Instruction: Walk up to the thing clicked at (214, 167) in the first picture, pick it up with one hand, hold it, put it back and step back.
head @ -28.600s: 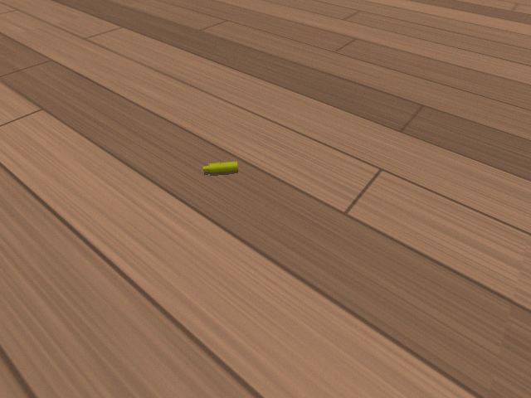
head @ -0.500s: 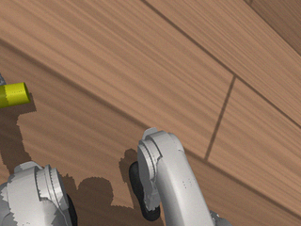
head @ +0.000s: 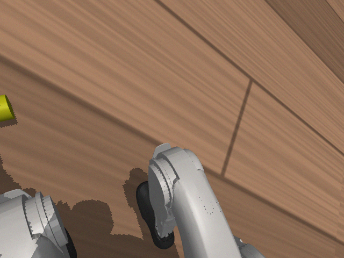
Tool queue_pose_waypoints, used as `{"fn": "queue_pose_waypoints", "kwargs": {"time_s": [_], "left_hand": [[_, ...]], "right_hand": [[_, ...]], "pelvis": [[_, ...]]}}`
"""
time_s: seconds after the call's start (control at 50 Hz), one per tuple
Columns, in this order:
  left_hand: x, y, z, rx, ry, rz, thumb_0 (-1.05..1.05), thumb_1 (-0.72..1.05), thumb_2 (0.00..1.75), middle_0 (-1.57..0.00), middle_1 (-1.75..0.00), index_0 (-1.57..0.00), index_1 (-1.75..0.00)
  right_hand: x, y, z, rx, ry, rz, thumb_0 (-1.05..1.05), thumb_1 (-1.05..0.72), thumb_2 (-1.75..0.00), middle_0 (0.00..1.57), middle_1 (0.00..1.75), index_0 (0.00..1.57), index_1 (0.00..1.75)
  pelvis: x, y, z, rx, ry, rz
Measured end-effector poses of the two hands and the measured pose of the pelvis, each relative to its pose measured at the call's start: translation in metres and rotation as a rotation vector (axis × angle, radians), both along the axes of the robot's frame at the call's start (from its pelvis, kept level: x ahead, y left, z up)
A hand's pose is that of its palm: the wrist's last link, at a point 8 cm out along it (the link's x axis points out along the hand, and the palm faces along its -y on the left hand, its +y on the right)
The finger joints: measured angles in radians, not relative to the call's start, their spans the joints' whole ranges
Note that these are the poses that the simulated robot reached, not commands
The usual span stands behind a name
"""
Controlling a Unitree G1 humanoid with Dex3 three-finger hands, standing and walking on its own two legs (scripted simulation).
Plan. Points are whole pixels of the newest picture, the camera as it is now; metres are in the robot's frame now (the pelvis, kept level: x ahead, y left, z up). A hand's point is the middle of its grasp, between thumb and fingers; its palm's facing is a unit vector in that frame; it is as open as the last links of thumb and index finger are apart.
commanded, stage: rest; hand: left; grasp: from above
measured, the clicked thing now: out of the picture +0.47 +0.31 -0.27
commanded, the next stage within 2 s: open in 0.24 s
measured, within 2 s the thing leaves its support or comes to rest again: rests again in 0.88 s
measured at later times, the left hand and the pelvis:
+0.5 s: hand out of the picture +0.46 +0.29 -0.25, palm faces -0.46 -0.13 -0.88, open 8.6 cm; pelvis +0.00 +0.00 +0.00, yaw -1 degrees
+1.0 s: hand out of the picture +0.47 +0.29 -0.24, palm faces -0.46 -0.13 -0.88, open 12.5 cm; pelvis -0.01 +0.00 +0.00, yaw -1 degrees
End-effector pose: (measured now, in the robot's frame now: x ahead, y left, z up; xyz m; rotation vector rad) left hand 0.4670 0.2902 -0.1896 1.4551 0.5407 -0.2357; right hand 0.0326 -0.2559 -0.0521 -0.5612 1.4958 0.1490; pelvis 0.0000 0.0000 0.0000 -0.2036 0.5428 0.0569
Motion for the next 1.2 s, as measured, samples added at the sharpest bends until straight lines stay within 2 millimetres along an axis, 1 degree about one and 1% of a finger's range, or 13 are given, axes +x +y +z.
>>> {"fn": "queue_pose_waypoints", "kwargs": {"time_s": [0.38, 0.46, 0.54, 0.72, 1.0, 1.2], "left_hand": [[0.002, 0.001, -0.002, -0.005, -0.001, 0.014, 0.01, 0.24, 0.23, -0.86, -0.33, -0.88, -0.30], [0.002, 0.001, -0.001, -0.006, 0.002, 0.006, 0.01, 0.25, 0.25, -0.83, -0.35, -0.85, -0.32], [0.004, 0.002, 0.004, -0.004, -0.020, 0.004, 0.00, 0.24, 0.30, -0.77, -0.40, -0.79, -0.37], [0.010, 0.004, 0.015, 0.011, -0.033, 0.018, 0.00, 0.07, 0.49, -0.56, -0.55, -0.59, -0.53], [0.007, 0.005, 0.007, -0.008, -0.015, 0.002, 0.00, -0.23, 0.75, -0.30, -0.80, -0.32, -0.79], [0.006, 0.008, 0.009, 0.015, -0.018, 0.005, 0.00, -0.38, 0.88, -0.16, -0.94, -0.18, -0.93]], "right_hand": [[-0.003, 0.005, 0.005, 0.022, -0.007, 0.033, 0.00, -0.90, -0.90, 0.20, 0.30, 0.20, 0.30], [-0.005, 0.006, 0.007, 0.025, -0.008, 0.041, 0.00, -0.90, -0.90, 0.20, 0.30, 0.20, 0.30], [-0.006, 0.006, 0.008, 0.028, -0.010, 0.047, 0.00, -0.90, -0.90, 0.20, 0.30, 0.20, 0.30], [-0.008, 0.005, 0.010, 0.021, -0.024, 0.047, 0.00, -0.89, -0.90, 0.20, 0.30, 0.20, 0.30], [-0.007, 0.008, 0.015, 0.004, -0.018, 0.051, 0.00, -0.89, -0.90, 0.21, 0.30, 0.20, 0.30], [-0.002, 0.007, 0.012, 0.008, -0.026, 0.066, 0.00, -0.89, -0.90, 0.21, 0.30, 0.20, 0.30]], "pelvis": [[-0.003, 0.001, 0.001, -0.014, -0.020, -0.009], [-0.004, 0.001, 0.001, -0.015, -0.029, -0.009], [-0.005, 0.001, 0.001, -0.016, -0.035, -0.009], [-0.007, 0.001, 0.002, -0.021, -0.033, -0.014], [-0.007, 0.001, 0.004, -0.022, -0.035, -0.013], [-0.007, 0.001, 0.004, -0.024, -0.032, -0.011]]}}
